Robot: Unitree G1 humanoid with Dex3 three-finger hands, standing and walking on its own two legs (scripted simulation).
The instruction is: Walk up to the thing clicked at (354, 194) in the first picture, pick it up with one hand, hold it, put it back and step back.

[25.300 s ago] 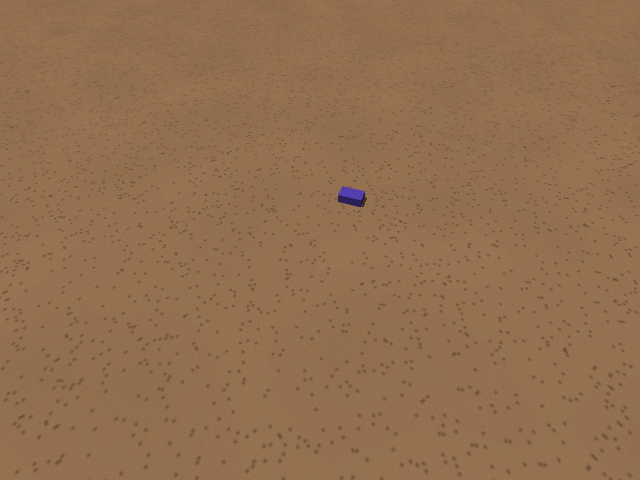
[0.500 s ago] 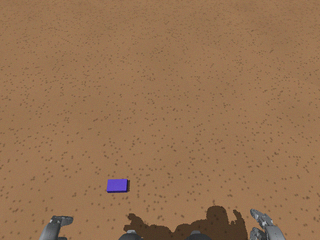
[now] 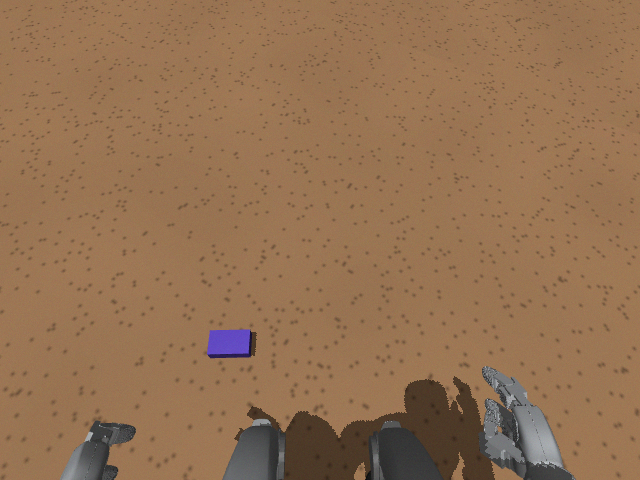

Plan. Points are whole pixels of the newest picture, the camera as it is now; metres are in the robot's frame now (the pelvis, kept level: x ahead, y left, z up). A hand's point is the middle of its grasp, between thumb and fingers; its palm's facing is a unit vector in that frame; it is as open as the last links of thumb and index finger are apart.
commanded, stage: rise first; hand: left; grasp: from above
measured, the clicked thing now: (230, 343) +0.46 +0.25 -0.64
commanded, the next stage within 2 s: none
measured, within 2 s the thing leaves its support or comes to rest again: neither
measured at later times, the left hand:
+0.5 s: hand (160, 420) +0.23 +0.29 -0.30, palm faces -0.42 -0.48 -0.77, open 13.9 cm
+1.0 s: hand (183, 375) +0.33 +0.30 -0.43, palm faces -0.47 -0.12 -0.88, open 13.6 cm
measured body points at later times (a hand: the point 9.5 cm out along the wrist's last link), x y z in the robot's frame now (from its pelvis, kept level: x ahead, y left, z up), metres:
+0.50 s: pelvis -0.05 -0.01 -0.16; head +0.14 +0.00 +0.24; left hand +0.25 +0.31 -0.26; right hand +0.14 -0.28 -0.28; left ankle +0.01 +0.13 -0.63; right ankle +0.01 -0.14 -0.63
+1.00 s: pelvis -0.09 +0.01 -0.29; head +0.13 +0.05 +0.11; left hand +0.35 +0.30 -0.38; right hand -0.03 -0.28 -0.40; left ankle +0.01 +0.13 -0.63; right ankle +0.01 -0.14 -0.63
